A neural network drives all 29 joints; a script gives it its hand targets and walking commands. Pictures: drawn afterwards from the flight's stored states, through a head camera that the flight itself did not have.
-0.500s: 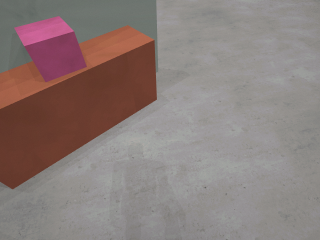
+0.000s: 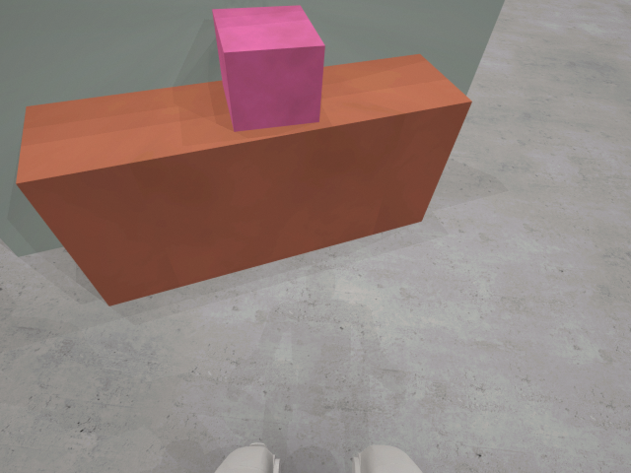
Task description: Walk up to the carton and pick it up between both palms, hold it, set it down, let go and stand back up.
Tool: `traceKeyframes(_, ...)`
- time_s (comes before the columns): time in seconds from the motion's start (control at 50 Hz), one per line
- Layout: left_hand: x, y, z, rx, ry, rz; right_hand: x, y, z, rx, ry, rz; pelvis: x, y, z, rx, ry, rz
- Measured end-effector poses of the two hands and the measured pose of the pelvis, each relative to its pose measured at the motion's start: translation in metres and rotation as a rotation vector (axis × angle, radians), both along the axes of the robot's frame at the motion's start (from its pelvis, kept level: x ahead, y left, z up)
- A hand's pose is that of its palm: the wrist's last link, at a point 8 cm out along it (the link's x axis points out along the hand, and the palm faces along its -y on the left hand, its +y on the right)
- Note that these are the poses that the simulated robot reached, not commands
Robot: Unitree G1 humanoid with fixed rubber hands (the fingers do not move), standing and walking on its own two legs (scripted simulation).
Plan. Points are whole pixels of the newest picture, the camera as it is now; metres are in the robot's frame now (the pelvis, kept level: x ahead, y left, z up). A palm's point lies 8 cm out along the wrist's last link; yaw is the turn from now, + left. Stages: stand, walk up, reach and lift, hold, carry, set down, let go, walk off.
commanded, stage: walk up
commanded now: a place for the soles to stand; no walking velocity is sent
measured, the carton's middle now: (267, 67) +1.09 +0.12 -0.06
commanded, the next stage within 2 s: none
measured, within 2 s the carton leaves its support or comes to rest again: neither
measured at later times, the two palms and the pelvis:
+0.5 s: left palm out of the picture +0.11 +0.19 -0.09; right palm (489, 348) +0.31 -0.28 -0.10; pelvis +0.19 -0.04 +0.02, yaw +11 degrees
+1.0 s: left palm (161, 295) +0.40 +0.26 -0.10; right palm (447, 273) +0.46 -0.25 -0.11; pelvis +0.37 -0.01 +0.01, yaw +15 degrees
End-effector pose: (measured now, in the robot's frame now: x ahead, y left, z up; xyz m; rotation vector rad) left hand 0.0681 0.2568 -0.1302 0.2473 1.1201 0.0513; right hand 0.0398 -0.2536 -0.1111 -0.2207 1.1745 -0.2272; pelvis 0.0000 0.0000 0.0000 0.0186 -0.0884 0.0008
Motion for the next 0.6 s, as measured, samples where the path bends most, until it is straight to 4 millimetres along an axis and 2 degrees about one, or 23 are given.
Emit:
traceKeyframes(0.04, 0.027, -0.004, 0.013, -0.002, -0.06, -0.01, 0.007, 0.005, 0.003, 0.018, 0.003, 0.016, 0.014, -0.001, 0.006, 0.005, 0.004, 0.007)
traceKeyframes(0.1, 0.056, -0.011, 0.028, 0.001, -0.103, -0.013, 0.019, 0.006, 0.005, 0.044, 0.002, 0.027, 0.035, -0.004, 0.013, 0.01, 0.009, 0.02)
traceKeyframes(0.18, 0.082, -0.022, 0.04, 0.01, -0.121, 0.004, 0.042, -0.005, 0.001, 0.069, 0.007, 0.029, 0.068, -0.013, 0.016, 0.016, 0.012, 0.033)
traceKeyframes(0.26, 0.099, -0.033, 0.04, 0.037, -0.138, 0.052, 0.078, -0.027, -0.013, 0.08, 0.031, 0.068, 0.106, -0.03, 0.008, 0.018, 0.014, 0.055)
traceKeyframes(0.3, 0.099, -0.037, 0.033, 0.06, -0.142, 0.105, 0.103, -0.038, -0.025, 0.076, 0.051, 0.117, 0.123, -0.039, -0.001, -0.007, 0.013, 0.075)
traceKeyframes(0.34, 0.09, -0.043, 0.027, 0.065, -0.112, 0.181, 0.132, -0.042, -0.027, 0.072, 0.056, 0.17, 0.137, -0.043, -0.004, -0.026, 0.01, 0.1)
traceKeyframes(0.42, 0.063, -0.056, 0.028, 0.052, 0.011, 0.281, 0.2, -0.039, -0.011, 0.067, 0.0, 0.265, 0.161, -0.042, 0.009, -0.031, 0.007, 0.144)
traceKeyframes(0.52, 0.038, -0.063, 0.037, 0.024, 0.153, 0.36, 0.284, -0.018, 0.015, 0.068, -0.076, 0.364, 0.195, -0.034, 0.024, -0.035, 0.026, 0.191)
traceKeyframes(0.6, 0.038, -0.056, 0.031, 0.0, 0.237, 0.398, 0.344, 0.014, 0.027, 0.073, -0.135, 0.424, 0.226, -0.022, 0.024, -0.039, 0.031, 0.228)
